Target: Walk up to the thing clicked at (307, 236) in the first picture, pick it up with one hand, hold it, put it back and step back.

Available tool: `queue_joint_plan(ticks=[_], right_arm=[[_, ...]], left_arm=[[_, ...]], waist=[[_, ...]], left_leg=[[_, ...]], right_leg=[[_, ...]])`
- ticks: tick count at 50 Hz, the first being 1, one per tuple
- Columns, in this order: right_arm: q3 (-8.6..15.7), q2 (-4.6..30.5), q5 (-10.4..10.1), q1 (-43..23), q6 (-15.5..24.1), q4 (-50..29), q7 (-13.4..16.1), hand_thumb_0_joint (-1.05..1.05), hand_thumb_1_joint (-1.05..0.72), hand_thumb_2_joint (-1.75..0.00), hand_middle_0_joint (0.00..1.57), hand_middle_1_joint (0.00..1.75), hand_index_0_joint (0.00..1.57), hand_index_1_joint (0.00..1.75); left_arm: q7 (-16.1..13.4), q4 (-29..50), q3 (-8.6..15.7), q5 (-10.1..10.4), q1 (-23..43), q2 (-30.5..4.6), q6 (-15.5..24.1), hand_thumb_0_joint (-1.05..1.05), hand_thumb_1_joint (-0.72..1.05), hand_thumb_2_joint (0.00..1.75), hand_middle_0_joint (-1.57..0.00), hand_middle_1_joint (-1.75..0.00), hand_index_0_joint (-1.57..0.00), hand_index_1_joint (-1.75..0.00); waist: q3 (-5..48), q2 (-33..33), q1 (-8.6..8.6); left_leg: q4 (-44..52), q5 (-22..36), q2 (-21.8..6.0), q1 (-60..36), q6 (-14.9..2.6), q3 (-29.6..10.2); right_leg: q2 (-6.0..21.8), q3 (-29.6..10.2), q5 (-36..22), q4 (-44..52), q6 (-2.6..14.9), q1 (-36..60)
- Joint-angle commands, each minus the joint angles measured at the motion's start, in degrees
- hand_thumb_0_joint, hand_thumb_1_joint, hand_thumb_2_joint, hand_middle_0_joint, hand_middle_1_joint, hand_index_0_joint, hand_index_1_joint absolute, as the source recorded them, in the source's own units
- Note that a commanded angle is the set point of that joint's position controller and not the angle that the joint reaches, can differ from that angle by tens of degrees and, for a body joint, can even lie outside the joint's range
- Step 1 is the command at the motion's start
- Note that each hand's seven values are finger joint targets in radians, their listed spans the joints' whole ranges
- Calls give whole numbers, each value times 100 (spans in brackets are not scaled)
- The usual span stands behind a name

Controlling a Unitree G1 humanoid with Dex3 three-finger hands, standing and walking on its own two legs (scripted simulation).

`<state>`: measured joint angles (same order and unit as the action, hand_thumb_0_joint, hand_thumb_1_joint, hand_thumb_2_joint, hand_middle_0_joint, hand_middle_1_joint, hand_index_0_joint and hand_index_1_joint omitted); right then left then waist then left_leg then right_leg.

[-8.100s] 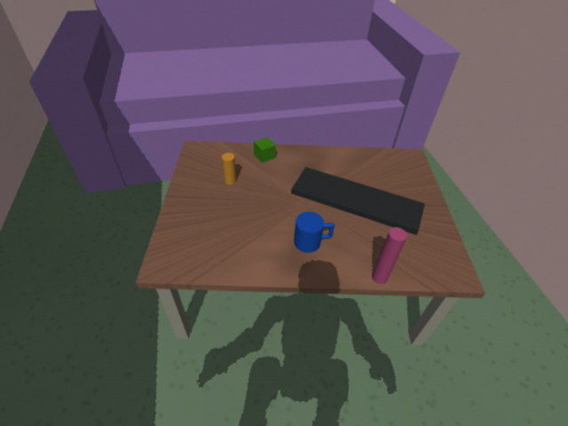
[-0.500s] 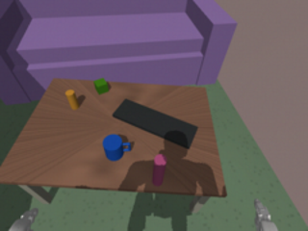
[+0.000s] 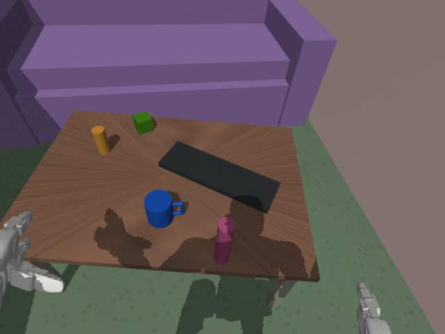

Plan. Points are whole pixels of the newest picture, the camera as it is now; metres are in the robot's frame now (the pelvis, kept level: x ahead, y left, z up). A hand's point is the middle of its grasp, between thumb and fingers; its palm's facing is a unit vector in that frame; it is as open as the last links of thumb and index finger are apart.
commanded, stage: go down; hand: left
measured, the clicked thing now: (165, 208) +0.55 +0.14 -0.26
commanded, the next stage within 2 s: approach in 1.28 s
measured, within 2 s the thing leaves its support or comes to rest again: neither
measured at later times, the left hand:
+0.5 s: hand (38, 197) +0.38 +0.33 +0.03, palm faces +0.13 -0.98 -0.12, open 17.3 cm
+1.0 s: hand (40, 167) +0.43 +0.34 +0.05, palm faces +0.14 -0.99 -0.07, open 17.5 cm
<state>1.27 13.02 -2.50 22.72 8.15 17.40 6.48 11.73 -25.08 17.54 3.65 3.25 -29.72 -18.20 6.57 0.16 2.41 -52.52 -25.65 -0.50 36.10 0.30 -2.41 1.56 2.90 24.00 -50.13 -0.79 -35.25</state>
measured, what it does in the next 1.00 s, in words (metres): stands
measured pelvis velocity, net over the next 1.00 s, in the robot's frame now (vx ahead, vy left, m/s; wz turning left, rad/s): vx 0.00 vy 0.01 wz -0.05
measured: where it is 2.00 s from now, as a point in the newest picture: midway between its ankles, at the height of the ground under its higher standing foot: outside the picture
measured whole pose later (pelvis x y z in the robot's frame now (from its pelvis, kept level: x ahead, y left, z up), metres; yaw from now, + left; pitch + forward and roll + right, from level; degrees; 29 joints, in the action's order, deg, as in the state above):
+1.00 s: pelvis +0.00 +0.01 -0.01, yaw -3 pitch +18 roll -3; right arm -0.3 15.3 -1.1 18.0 6.5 18.7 2.8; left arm 25.6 -64.7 32.2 5.1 36.9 -45.6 8.4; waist 7.1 0.9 8.0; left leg -57.8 -26.9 -2.3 48.7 -0.1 -1.7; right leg -0.3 2.0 23.0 -52.6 -1.1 -47.3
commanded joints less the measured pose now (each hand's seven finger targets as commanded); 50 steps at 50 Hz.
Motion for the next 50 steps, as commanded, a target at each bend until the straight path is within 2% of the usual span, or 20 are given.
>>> queue_joint_plan(ticks=[1,4,8,11,17,19,22,25,27,28,30,33,36,37,40,43,45,47,48,50], right_arm=[[252,786,-28,-427,346,-762,-14,0,56,-4,5,5,5,5],[267,930,-33,-571,412,-943,-71,0,55,-4,5,5,5,5],[551,1149,-5,-354,442,-717,-121,0,56,-5,5,5,5,5],[700,1208,6,-361,443,-488,-152,0,56,-4,5,5,5,5],[280,904,30,-475,364,-457,-220,0,57,-4,5,5,5,5],[305,949,50,-509,323,-393,-228,0,56,-5,5,5,5,5],[359,1062,98,-375,270,-236,-245,0,57,-5,5,5,5,5],[446,1191,121,-369,248,-308,-269,0,56,-5,5,5,5,5],[380,1101,119,-204,220,-170,-293,0,56,-5,5,5,5,5],[226,1007,123,-337,224,-236,-311,0,56,-5,5,5,5,5],[387,1185,115,-490,227,-415,-311,0,56,-5,5,5,5,5],[313,1147,110,-465,215,-634,-324,0,56,-5,5,5,5,5],[353,1208,113,-454,208,-674,-327,0,56,-5,5,5,5,5],[338,1198,118,-444,193,-766,-333,0,56,-5,5,5,5,5],[179,1020,124,-373,162,-608,-348,0,56,-5,5,5,5,5],[413,1309,129,-617,175,-926,-308,0,55,-5,5,5,5,5],[279,1150,137,-450,136,-743,-333,0,55,-5,5,5,5,5],[390,1248,137,-495,117,-759,-307,0,55,-5,5,5,5,5],[347,1190,139,-483,115,-651,-313,0,55,-5,5,5,5,5],[405,1225,133,-484,113,-740,-307,0,55,-5,5,5,5,5]], left_arm=[[398,-399,565,150,1474,-1594,404,0,-58,11,-4,-5,-3,-7],[668,-767,714,240,2169,-1916,730,0,-61,8,-5,-5,-4,-6],[897,-1275,1106,283,2821,-2449,1356,0,-61,8,-4,-6,-4,-6],[957,-1489,1209,242,3120,-2625,1758,0,-58,8,-4,-5,-4,-5],[999,-1677,1285,256,3984,-2862,2296,0,-51,9,-3,-4,-4,-4],[1011,-1760,1339,249,4111,-2964,2442,0,-50,9,-3,-4,-3,-4],[1125,-2210,1170,243,4033,-2758,2510,0,-47,11,-3,-5,-3,-5],[1199,-2170,1371,257,4277,-3105,2601,0,-49,9,-4,-4,-4,-4],[1255,-2324,1333,303,4390,-3046,2653,0,-51,9,-4,-6,-4,-6],[1274,-2414,1413,310,4345,-3109,2677,0,-51,9,-4,-6,-4,-5],[1339,-2532,1400,369,4503,-3084,2760,0,-54,9,-4,-6,-4,-6],[1379,-2737,1430,358,4637,-3162,2849,0,-54,10,-3,-6,-4,-6],[1413,-2736,1609,384,4828,-3434,2938,0,-56,10,-3,-6,-4,-6],[1436,-2996,1506,386,4751,-3287,2928,0,-58,10,-4,-7,-4,-7],[1410,-2654,1720,356,5097,-3686,3024,0,-55,11,-3,-6,-4,-7],[1384,-2647,1778,326,5242,-3827,3074,0,-58,10,-4,-7,-4,-7],[1376,-2828,1733,291,5197,-3776,3044,0,-55,11,-4,-7,-4,-7],[1374,-2968,1766,301,5129,-3764,3041,0,-56,11,-3,-7,-4,-8],[1364,-2666,1826,310,5280,-3916,3073,0,-54,10,-4,-7,-4,-7],[1380,-2930,1808,291,5197,-3863,3050,0,-55,10,-4,-7,-4,-7]], waist=[[684,-409,-47],[1084,-303,-78],[1514,-422,-49],[1689,-558,-62],[1844,-887,-11],[1962,-986,44],[1855,-1049,154],[2048,-1156,213],[1974,-1147,301],[1886,-1026,231],[1853,-747,329],[1981,-762,395],[2175,-879,327],[2239,-886,396],[2364,-1055,293],[2528,-1028,375],[2485,-1324,313],[2430,-1271,360],[2415,-1327,283],[2401,-1193,370]], left_leg=[[920,956,111,-349,-133,114],[923,1161,45,-411,-121,60],[824,1629,-16,-646,-62,38],[740,1706,-5,-710,-55,59],[696,1850,-25,-786,-32,49],[643,2162,-54,-926,-27,34],[620,2408,-102,-1026,-5,4],[552,2639,-147,-1191,-1,-37],[496,2546,-125,-1094,-28,3],[468,2529,-114,-943,-57,17],[463,2146,-110,-739,-89,2],[445,2002,-120,-724,-80,-7],[365,2169,-144,-740,-51,-59],[294,2247,-139,-782,-60,-31],[210,2152,-62,-597,-93,48],[253,1932,-97,-608,-69,10],[214,2296,-141,-759,-18,-39],[211,2289,-160,-720,-6,-68],[189,2189,-121,-603,-31,-16],[179,1981,-105,-425,-55,9]], right_leg=[[-96,-92,-805,821,151,284],[-165,-55,-892,723,183,345],[-188,-56,-1224,554,181,408],[-171,-93,-1302,499,195,306],[-174,-115,-1353,512,216,250],[-175,-118,-1518,471,226,144],[-195,-81,-1603,464,233,-34],[-213,-44,-1650,463,234,-194],[-207,-55,-1708,467,228,-171],[-205,-56,-1737,453,221,-156],[-215,-63,-1549,454,213,-197],[-226,-45,-1446,397,220,-280],[-237,-35,-1450,311,232,-374],[-230,-45,-1525,317,225,-379],[-191,-120,-1608,283,211,-215],[-219,-103,-1422,260,225,-192],[-231,-75,-1458,211,259,-443],[-258,-49,-1418,204,263,-509],[-237,-87,-1434,231,255,-393],[-235,-98,-1416,224,242,-305]])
